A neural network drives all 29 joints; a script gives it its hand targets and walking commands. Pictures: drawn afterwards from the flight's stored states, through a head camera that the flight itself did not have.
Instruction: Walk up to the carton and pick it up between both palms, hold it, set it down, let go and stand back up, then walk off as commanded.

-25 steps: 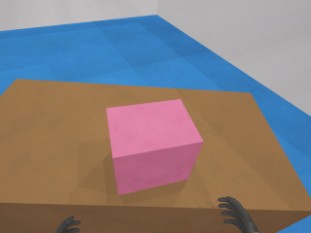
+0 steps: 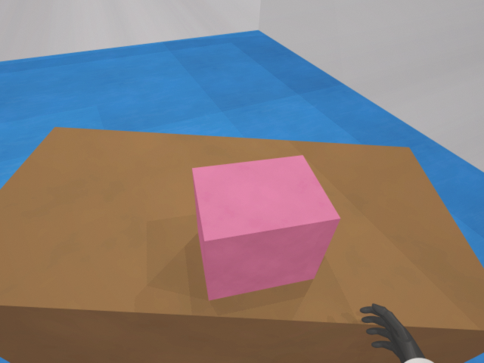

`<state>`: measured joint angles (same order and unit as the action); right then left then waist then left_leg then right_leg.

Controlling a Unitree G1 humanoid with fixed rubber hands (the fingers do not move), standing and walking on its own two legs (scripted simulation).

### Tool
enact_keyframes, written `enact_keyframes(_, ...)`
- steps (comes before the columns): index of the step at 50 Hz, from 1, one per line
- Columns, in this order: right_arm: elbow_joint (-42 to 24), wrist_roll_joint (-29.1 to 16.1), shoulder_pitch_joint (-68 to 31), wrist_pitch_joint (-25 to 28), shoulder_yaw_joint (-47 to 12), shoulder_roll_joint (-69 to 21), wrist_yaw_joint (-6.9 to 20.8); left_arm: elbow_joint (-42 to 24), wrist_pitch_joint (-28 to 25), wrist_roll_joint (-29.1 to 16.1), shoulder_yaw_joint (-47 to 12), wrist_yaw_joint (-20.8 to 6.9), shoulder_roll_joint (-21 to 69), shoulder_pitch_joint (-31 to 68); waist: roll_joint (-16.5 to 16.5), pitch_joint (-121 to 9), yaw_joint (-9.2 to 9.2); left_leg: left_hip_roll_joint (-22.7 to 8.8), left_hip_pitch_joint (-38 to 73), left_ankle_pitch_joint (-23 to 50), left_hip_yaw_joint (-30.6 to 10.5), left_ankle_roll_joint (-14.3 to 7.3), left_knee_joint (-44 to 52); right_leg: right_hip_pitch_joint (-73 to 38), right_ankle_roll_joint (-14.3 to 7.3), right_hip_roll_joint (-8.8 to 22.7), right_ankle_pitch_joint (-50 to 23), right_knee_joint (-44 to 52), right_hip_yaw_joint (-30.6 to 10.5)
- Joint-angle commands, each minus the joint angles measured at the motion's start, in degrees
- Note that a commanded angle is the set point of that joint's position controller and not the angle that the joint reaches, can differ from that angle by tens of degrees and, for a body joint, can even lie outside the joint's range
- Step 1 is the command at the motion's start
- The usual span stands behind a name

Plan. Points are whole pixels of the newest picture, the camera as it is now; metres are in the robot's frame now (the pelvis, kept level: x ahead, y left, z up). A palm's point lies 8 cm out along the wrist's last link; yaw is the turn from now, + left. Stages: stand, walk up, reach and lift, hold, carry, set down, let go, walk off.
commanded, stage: stand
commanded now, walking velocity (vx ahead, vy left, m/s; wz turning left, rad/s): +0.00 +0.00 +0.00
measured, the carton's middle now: (256, 226) +0.41 -0.01 -0.01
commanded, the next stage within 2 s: walk off in 1.56 s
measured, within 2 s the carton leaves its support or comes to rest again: neither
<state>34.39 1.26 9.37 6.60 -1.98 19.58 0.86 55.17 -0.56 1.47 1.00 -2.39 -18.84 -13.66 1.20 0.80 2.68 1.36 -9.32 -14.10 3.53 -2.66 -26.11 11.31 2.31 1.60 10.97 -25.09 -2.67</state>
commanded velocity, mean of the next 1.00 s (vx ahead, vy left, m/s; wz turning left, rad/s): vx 0.00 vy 0.00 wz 0.00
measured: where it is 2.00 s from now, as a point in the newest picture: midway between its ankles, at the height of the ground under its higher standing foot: outside the picture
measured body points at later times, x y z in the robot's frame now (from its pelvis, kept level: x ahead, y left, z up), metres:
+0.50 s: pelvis +0.00 +0.00 +0.00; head -0.01 +0.02 +0.45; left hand +0.07 +0.30 -0.13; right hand +0.20 -0.25 -0.05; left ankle +0.01 +0.09 -0.74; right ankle +0.03 -0.15 -0.74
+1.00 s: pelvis +0.00 +0.01 +0.00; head +0.00 +0.02 +0.45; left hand +0.07 +0.30 -0.14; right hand +0.20 -0.25 -0.05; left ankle +0.01 +0.09 -0.74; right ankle +0.03 -0.15 -0.74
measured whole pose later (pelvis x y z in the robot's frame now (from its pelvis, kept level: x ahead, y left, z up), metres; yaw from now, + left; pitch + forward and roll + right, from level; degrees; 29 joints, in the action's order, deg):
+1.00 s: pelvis +0.00 +0.01 +0.00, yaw -2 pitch -3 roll +0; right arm 37.8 0.5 5.5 7.5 -2.0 18.8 1.2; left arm 60.9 -0.2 1.0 1.3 -2.2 -19.4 -9.6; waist 1.3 2.1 1.2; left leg 1.5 -7.6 -12.7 5.4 -3.1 -22.9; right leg 10.3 2.6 1.6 9.0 -21.9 -4.5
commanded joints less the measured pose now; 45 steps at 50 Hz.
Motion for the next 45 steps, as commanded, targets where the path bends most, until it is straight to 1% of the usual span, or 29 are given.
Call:
enact_keyframes(1, 3.48, 1.10, -1.15, -3.24, 5.41, 13.36, -1.78, -3.26, -1.39, -0.30, 2.56, 1.59, -11.23, 2.93, -6.60, 3.06, -2.14, -8.52, -2.67, -5.97, -9.08, -0.45, 11.32, 0.89, -2.82, 2.86, -1.24, 2.77, -2.86)
enact_keyframes(4, 4.37, 0.65, 0.94, -3.36, 5.67, 13.31, -1.40, -2.99, -0.75, -0.40, 2.78, 1.20, -12.65, 4.08, -7.86, 0.74, -3.20, -8.18, -1.90, -6.31, -9.09, 1.43, 11.49, 0.35, -2.70, 1.77, -2.30, 1.45, -3.11)
enact_keyframes(5, 4.12, 0.91, -1.84, -3.77, 5.57, 12.46, -1.30, -2.99, -0.79, 0.15, 3.39, 1.34, -12.47, 4.90, -10.95, 1.55, -1.28, -7.87, -5.23, -8.82, -8.61, 0.74, 12.00, -1.06, -2.66, 2.71, 0.22, 1.98, -2.83)
enact_keyframes(6, 4.96, 1.16, -2.64, -3.77, 5.45, 13.56, -1.38, -1.73, -0.88, -0.35, 2.67, 1.26, -11.11, 2.64, -9.65, 3.21, -0.86, -8.58, -3.82, -6.40, -8.01, 0.43, 11.66, 0.31, -3.61, 2.66, -1.51, 2.66, -2.65)
enact_keyframes(7, 4.80, 0.73, 0.94, -3.51, 5.86, 12.63, -1.61, -1.97, -1.33, 0.15, 3.29, 1.42, -13.70, 3.42, -3.55, 2.41, -1.84, -9.17, -3.36, -6.37, -9.15, 0.34, 11.91, -1.00, -3.43, 2.46, -1.46, 2.26, -2.46)
enact_keyframes(9, 5.29, 0.50, -1.11, -3.94, 5.98, 14.52, -1.61, -1.33, -1.07, -0.25, 2.23, 1.42, -11.49, 3.72, -9.24, 5.34, -1.24, -6.99, -4.18, -5.97, -7.34, 0.12, 10.73, 0.39, -3.08, 3.36, -1.23, 5.05, -4.32)
enact_keyframes(10, 6.01, 0.40, 0.04, -3.99, 6.27, 13.88, -2.09, -1.21, -0.80, 0.34, 2.19, 1.51, -11.77, 5.77, -7.09, 7.21, -2.84, -8.26, -4.99, -0.81, -7.70, 0.44, 11.33, 0.97, -3.42, 3.43, -3.24, 3.52, -2.92)
enact_keyframes(17, 6.19, 0.52, -2.93, -3.16, 5.08, 11.41, -1.14, -0.13, -1.49, -0.46, 2.33, 0.83, -11.63, 4.47, -5.04, 3.68, -0.69, -8.31, -1.94, -5.67, -8.74, 0.82, 12.02, -0.21, -3.58, 3.78, -1.65, 3.81, -3.84)
enact_keyframes(18, 7.09, 0.37, -3.59, -3.30, 5.53, 12.69, -1.24, 0.11, -0.97, -0.27, 2.74, 1.04, -12.00, 4.62, -10.74, 5.06, -0.02, -8.04, -3.88, -2.88, -8.48, 0.82, 11.93, 0.02, -4.31, 4.15, -3.35, 4.60, -5.11)
enact_keyframes(19, 7.17, -0.02, -1.38, -3.86, 5.27, 10.84, -1.09, 0.34, -0.88, -0.29, 2.55, 0.97, -14.47, 4.77, -7.60, 1.97, -2.02, -8.01, -2.05, -3.25, -8.13, 0.74, 12.44, -1.30, -4.18, 3.98, -2.41, 4.18, -4.52)
enact_keyframes(20, 7.25, 0.00, -2.73, -3.45, 4.90, 11.34, -1.28, -0.32, -0.71, -0.33, 3.14, 0.77, -13.35, 6.26, -5.27, 2.01, -1.68, -9.15, -1.15, -1.65, -9.03, 1.24, 11.63, -0.29, -3.99, 3.36, -4.65, 3.11, -3.30)
enact_keyframes(22, 7.52, 0.06, -3.04, -3.87, 5.45, 13.48, -1.38, 0.32, -0.47, -0.57, 2.62, 1.27, -12.69, 4.47, -11.43, 1.64, -1.89, -8.20, -2.77, -5.58, -7.98, 0.86, 11.47, -1.56, -3.43, 4.09, -2.56, 4.75, -4.30)
enact_keyframes(24, 8.46, 0.46, -1.45, -3.65, 5.72, 12.42, -1.75, 0.92, -0.27, -0.37, 2.19, 1.55, -12.71, 6.70, -6.83, 7.77, -3.20, -8.96, -4.74, -0.78, -8.34, 1.19, 12.73, 0.23, -3.92, 3.11, -4.87, 3.34, -2.83)
enact_keyframes(25, 8.35, 0.40, -2.42, -3.87, 5.73, 13.44, -1.86, 2.15, -0.41, -1.26, 2.87, 1.49, -13.79, 4.38, -9.33, 2.33, -1.42, -9.11, -2.30, -3.87, -8.65, 0.28, 12.54, -1.93, -3.68, 3.81, -2.72, 4.54, -3.65)
enact_keyframes(27, 8.49, -0.10, -1.41, -4.02, 5.71, 12.85, -1.29, 0.55, -0.50, -0.17, 1.97, 1.28, -12.69, 6.93, -5.15, 1.13, -2.63, -8.86, -2.37, -6.56, -8.78, 0.49, 12.64, -1.55, -3.26, 3.58, -2.84, 3.98, -2.96)
enact_keyframes(28, 8.22, 0.22, -3.70, -4.20, 5.68, 13.59, -1.41, 0.70, -0.84, -0.49, 2.99, 1.44, -13.57, 6.10, -6.12, 2.48, -1.87, -8.56, -1.78, -8.53, -9.01, 0.49, 13.71, 0.33, -3.45, 3.02, -0.43, 3.47, -2.79)
enact_keyframes(29, 8.34, 0.07, -3.19, -3.71, 5.20, 12.42, -1.44, 1.28, -0.69, -0.09, 1.97, 0.91, -11.66, 8.75, -8.54, 3.60, -3.44, -9.33, -4.02, -9.35, -8.86, 0.51, 13.85, 0.02, -3.39, 3.38, -1.14, 4.29, -3.44)
enact_keyframes(30, 8.63, 0.16, -2.26, -3.79, 6.36, 15.03, -1.86, 1.44, -0.92, -0.55, 2.61, 1.19, -12.43, 4.49, -8.18, 4.27, -1.72, -8.95, -4.69, -10.20, -7.33, 0.32, 13.66, -1.28, -3.71, 3.43, -2.67, 3.51, -2.63)
enact_keyframes(32, 7.62, 0.26, -3.56, -3.63, 5.57, 12.90, -1.99, 1.86, -1.01, -0.58, 2.07, 0.54, -10.39, 5.43, -7.60, 1.95, -2.12, -11.07, -3.20, -4.35, -9.65, 0.76, 12.91, -0.98, -3.74, 3.44, -3.92, 3.50, -2.83)
enact_keyframes(33, 7.47, 0.38, -4.80, -3.67, 5.87, 13.09, -1.93, 1.81, -0.86, -0.61, 1.68, 0.70, -10.49, 4.29, -6.77, 2.33, -0.44, -8.66, -3.02, -3.46, -7.89, 0.57, 12.12, -1.39, -3.61, 3.42, -5.04, 3.81, -3.04)
enact_keyframes(34, 8.12, 0.25, -4.36, -3.83, 5.60, 12.95, -1.70, 2.30, -1.04, -0.44, 2.42, 1.15, -12.84, 4.84, -10.64, 1.40, -1.75, -7.39, -2.54, -3.40, -6.92, 1.38, 12.31, -2.26, -3.34, 3.54, -4.96, 5.66, -5.03)
enact_keyframes(36, 9.06, 0.04, -2.54, -3.99, 5.45, 11.53, -1.81, 1.05, -1.15, 0.04, 2.15, 1.84, -12.24, 7.41, -6.01, 1.67, -1.84, -7.98, -1.61, -1.36, -6.79, 0.91, 10.81, -1.82, -3.43, 4.14, -5.68, 5.34, -4.54)
enact_keyframes(37, 8.57, 0.32, -1.58, -3.76, 5.88, 14.52, -2.17, 2.42, -0.68, -0.73, 2.53, 1.73, -11.96, 5.96, -8.56, 5.35, -2.68, -8.35, -5.20, -6.12, -7.08, 1.05, 12.94, -0.47, -3.13, 3.49, -4.47, 4.81, -4.15)
enact_keyframes(39, 9.02, -0.19, -2.66, -4.00, 5.67, 12.67, -2.14, 1.16, -1.11, 0.07, 2.56, 1.49, -12.17, 6.58, -4.29, 4.45, -1.64, -9.12, -3.22, -7.90, -8.80, 0.16, 12.81, 1.93, -3.44, 3.63, -0.72, 4.22, -4.22)
enact_keyframes(40, 8.74, 0.42, -3.81, -3.98, 6.05, 14.17, -1.78, 1.53, -0.80, -0.24, 2.78, 1.36, -12.89, 7.10, -8.91, 2.90, -1.00, -9.31, -3.87, -8.92, -8.23, 0.28, 12.86, -0.65, -3.22, 3.26, -3.51, 3.58, -2.76)
enact_keyframes(41, 8.35, 0.12, -3.03, -4.33, 6.36, 14.60, -1.73, 1.16, -0.29, -0.49, 3.10, 1.03, -13.42, 6.27, -7.67, 0.37, -2.26, -8.21, -2.85, -8.08, -7.00, 1.34, 12.15, -0.73, -3.22, 3.18, -3.58, 3.84, -3.64)
enact_keyframes(42, 8.36, 0.16, -5.04, -3.78, 6.00, 13.04, -1.79, 1.99, -0.36, -0.90, 3.03, 1.34, -13.02, 6.04, -12.29, 1.88, -1.49, -9.21, -2.03, -7.33, -7.46, 0.84, 11.78, -0.07, -3.80, 3.52, -4.74, 4.47, -4.70)
enact_keyframes(43, 7.79, 0.42, -4.88, -4.17, 5.40, 12.35, -1.79, 1.71, -0.70, -0.75, 3.43, 1.04, -14.03, 6.53, -7.87, 1.89, -1.78, -9.02, -3.42, -7.44, -7.50, 0.40, 12.38, -2.11, -3.58, 3.27, -4.82, 4.83, -4.16)
enact_keyframes(45, 8.51, -0.09, -2.38, -4.04, 5.37, 12.41, -2.23, 1.88, -0.92, -0.59, 2.44, 0.91, -12.45, 8.41, -11.60, 2.72, -3.00, -8.66, 0.03, -0.06, -7.32, 1.01, 11.95, 0.42, -3.21, 4.00, -4.74, 4.86, -5.51)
